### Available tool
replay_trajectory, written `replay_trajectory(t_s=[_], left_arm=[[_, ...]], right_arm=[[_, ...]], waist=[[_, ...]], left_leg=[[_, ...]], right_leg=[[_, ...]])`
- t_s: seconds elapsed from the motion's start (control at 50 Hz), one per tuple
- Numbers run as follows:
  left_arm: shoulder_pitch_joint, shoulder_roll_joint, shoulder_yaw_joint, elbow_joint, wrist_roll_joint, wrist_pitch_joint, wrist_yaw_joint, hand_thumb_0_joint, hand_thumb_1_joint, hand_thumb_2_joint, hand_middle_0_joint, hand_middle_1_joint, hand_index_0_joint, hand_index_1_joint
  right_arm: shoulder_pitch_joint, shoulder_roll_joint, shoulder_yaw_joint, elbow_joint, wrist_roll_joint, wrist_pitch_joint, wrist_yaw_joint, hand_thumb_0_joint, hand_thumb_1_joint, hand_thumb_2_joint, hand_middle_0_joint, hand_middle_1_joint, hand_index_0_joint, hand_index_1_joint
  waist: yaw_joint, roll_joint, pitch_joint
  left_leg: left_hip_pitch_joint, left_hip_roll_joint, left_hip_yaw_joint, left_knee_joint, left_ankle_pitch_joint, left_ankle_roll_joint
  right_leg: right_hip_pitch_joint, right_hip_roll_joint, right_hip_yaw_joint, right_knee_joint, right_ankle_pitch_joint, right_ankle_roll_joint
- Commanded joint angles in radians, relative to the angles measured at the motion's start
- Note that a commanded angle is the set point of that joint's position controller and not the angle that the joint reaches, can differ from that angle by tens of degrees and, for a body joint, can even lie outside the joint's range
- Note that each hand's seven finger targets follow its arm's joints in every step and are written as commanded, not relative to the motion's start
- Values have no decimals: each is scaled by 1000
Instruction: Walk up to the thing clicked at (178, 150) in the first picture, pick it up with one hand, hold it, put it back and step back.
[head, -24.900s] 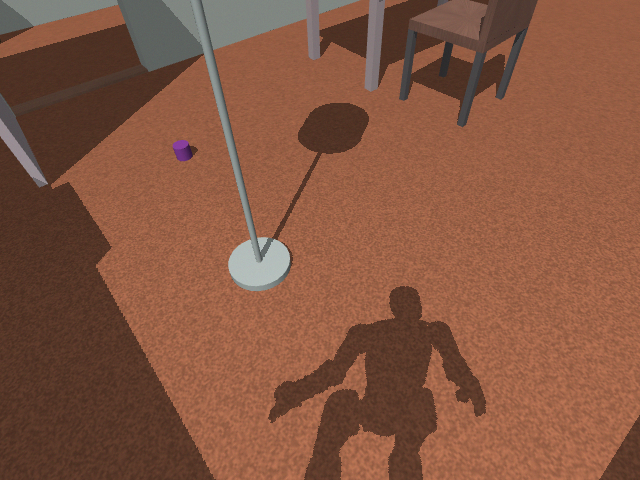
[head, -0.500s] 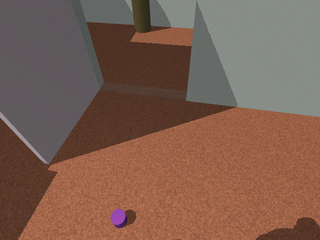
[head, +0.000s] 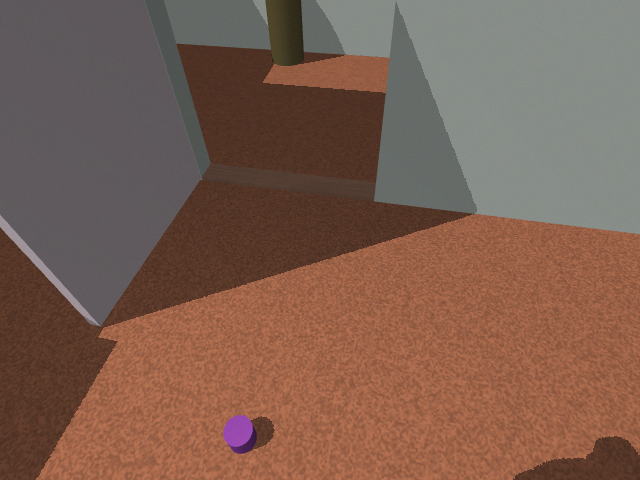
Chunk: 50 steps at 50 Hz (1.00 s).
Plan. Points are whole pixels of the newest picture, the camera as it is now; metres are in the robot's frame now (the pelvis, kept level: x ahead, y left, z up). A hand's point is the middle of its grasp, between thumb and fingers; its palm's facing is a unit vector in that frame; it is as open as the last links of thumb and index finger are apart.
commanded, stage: stand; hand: left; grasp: from above
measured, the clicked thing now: (240, 434) +0.39 +0.27 -0.74
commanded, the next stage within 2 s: rise first in 0.56 s
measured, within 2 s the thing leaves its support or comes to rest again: neither
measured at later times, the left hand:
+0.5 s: hand out of the picture +0.07 +0.25 -0.16, palm faces -0.04 -0.94 -0.34, open 7.3 cm
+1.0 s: hand out of the picture +0.15 +0.26 -0.18, palm faces -0.07 -0.92 -0.38, open 10.7 cm
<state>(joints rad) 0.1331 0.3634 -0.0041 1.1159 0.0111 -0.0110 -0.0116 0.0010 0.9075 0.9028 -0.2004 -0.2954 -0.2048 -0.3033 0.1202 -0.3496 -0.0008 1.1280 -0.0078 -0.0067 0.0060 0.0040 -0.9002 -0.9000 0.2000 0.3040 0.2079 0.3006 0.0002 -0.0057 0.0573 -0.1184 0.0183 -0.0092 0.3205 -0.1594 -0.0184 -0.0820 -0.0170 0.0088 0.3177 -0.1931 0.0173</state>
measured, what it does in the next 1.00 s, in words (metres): stands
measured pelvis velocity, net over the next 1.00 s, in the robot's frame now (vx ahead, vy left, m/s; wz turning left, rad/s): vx -0.01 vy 0.00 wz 0.00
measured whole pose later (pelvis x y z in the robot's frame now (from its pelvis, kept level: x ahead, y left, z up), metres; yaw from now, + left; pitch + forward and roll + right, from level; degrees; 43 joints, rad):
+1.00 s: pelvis -0.01 +0.00 -0.03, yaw +0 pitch +8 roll -1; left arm -0.01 0.34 0.15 0.95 0.16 0.05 -0.02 0.00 0.16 0.96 -0.07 -0.91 -0.09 -0.90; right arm 0.24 -0.24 -0.02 0.72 0.03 -0.04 -0.01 0.01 -0.91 -0.90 0.20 0.30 0.21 0.30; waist -0.03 -0.01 -0.02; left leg -0.52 0.02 -0.02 0.69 -0.31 -0.01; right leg -0.48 -0.01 0.01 0.67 -0.34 0.02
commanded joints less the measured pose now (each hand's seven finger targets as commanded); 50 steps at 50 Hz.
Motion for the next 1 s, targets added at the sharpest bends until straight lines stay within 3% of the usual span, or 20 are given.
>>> replay_trajectory(t_s=[0.0,0.08,0.16,0.36,0.42,0.5,0.62,0.64,0.66,0.68,0.7,0.72,0.74,0.76,0.78,0.82,0.86,0.9,0.98], left_arm=[[-35,212,45,-60,-2,-15,18,0,900,900,-200,-300,-200,-301],[-22,206,41,-57,-1,-17,18,0,900,900,-200,-300,-200,-301],[-31,214,42,-63,-2,-20,20,0,900,900,-200,-300,-200,-301],[-31,210,42,-62,-2,-19,20,0,900,900,-200,-300,-200,-301],[-27,205,40,-60,-2,-18,18,0,900,900,-200,-300,-200,-301],[-27,211,42,-62,-1,-20,21,0,900,900,-200,-300,-200,-301],[-29,211,42,-62,-2,-19,21,0,900,900,-200,-300,-200,-301],[-33,207,43,-60,-3,-18,21,0,830,923,-211,-355,-199,-364],[-383,24,37,-411,-50,-111,35,0,750,1003,-193,-435,-146,-444],[-466,83,60,-341,-47,-105,41,0,670,973,-203,-515,-164,-524],[-286,197,131,-169,-18,-69,43,0,590,955,-190,-595,-165,-604],[-248,210,147,-90,6,-47,31,0,510,944,-145,-675,-138,-684],[-321,225,153,-100,26,-44,16,0,430,924,-121,-755,-128,-764],[-316,235,176,-105,54,-53,5,0,350,937,-99,-835,-115,-844],[-197,223,195,-51,85,-40,-3,0,270,919,-76,-915,-110,-924],[-129,210,212,-113,120,-25,-10,0,120,962,-21,-1056,-58,-1017],[-81,183,213,-149,138,9,-1,0,-40,975,-9,-1102,-44,-1065],[-96,158,201,-206,147,55,5,0,-198,989,-20,-1093,-45,-1067],[-120,156,205,-299,173,96,15,0,-436,988,-52,-1090,-61,-1081]], right_arm=[[-36,-218,-41,-57,-2,-22,-13,0,-900,-900,200,300,200,300],[-38,-221,-43,-53,0,-21,-11,0,-900,-900,200,300,200,300],[-35,-217,-42,-58,-1,-21,-10,0,-900,-900,200,300,200,300],[-33,-218,-41,-57,-1,-20,-12,0,-900,-900,200,300,200,300],[-33,-219,-39,-56,-1,-21,-12,0,-900,-900,200,300,200,300],[-38,-219,-41,-60,0,-21,-13,0,-900,-900,200,300,200,300],[-38,-216,-38,-59,2,-21,-13,0,-900,-900,200,300,200,300],[-36,-217,-38,-58,1,-20,-13,0,-936,-919,199,302,200,302],[-30,-47,3,-340,71,-73,-32,0,-983,-922,199,300,199,300],[21,-75,-3,-289,71,-73,-43,0,-951,-916,198,300,199,300],[60,-114,-28,-291,73,-62,-54,0,-941,-915,198,300,199,300],[75,-114,-39,-304,64,-58,-53,0,-915,-906,198,300,199,300],[78,-104,-46,-327,59,-61,-53,0,-884,-897,199,300,199,300],[80,-107,-63,-359,42,-69,-53,0,-909,-904,198,300,199,300],[115,-98,-74,-362,33,-72,-50,0,-910,-903,199,300,200,300],[119,-93,-87,-424,28,-75,-39,0,-904,-902,199,300,200,300],[123,-83,-90,-465,32,-74,-36,0,-903,-901,199,300,200,300],[113,-76,-92,-506,35,-70,-32,0,-900,-901,200,300,200,300],[95,-73,-92,-566,33,-84,-22,0,-906,-905,200,300,200,300]], waist=[[-1,11,-60],[-2,10,-52],[-5,8,-78],[-5,6,-77],[-3,22,-62],[-1,8,-92],[-4,11,-79],[-3,10,-65],[-116,53,-13],[-81,-11,-44],[-54,0,-37],[-48,-48,-64],[-39,-42,-87],[-27,-46,-168],[-4,-8,-219],[29,55,-291],[30,55,-305],[8,33,-300],[-7,16,-260]], left_leg=[[25,110,-85,-54,101,33],[31,111,-87,-52,81,33],[36,110,-81,-40,121,35],[36,111,-79,-35,133,34],[18,108,-80,-43,102,34],[43,114,-82,-29,175,35],[42,114,-82,-35,162,32],[27,109,-77,-36,135,35],[-102,-29,55,36,-32,26],[-96,-29,51,50,-50,30],[-113,-26,50,55,-59,28],[-150,-29,46,98,-54,33],[-176,-26,41,135,-37,35],[-178,-30,43,175,-14,34],[-201,-36,40,207,23,27],[-224,-42,40,250,63,18],[-234,-43,37,260,93,16],[-261,-39,30,284,94,19],[-356,-21,18,365,-9,15]], right_leg=[[-30,-109,74,-50,77,-38],[-50,-106,73,-58,57,-38],[-26,-114,77,-50,113,-37],[-25,-116,78,-49,126,-39],[-22,-113,79,-53,107,-36],[-9,-116,71,-41,167,-37],[-16,-113,70,-42,153,-38],[-18,-114,73,-49,137,-36],[-253,11,-9,22,53,-23],[-196,10,-23,20,15,-19],[-198,19,-34,28,-16,-27],[-219,21,-35,54,-25,-29],[-240,19,-36,95,-5,-30],[-231,15,-29,137,25,-28],[-235,13,-31,180,55,-33],[-236,18,-30,237,77,-40],[-237,23,-34,250,98,-38],[-274,27,-38,268,96,-33],[-416,37,-49,356,-26,-35]])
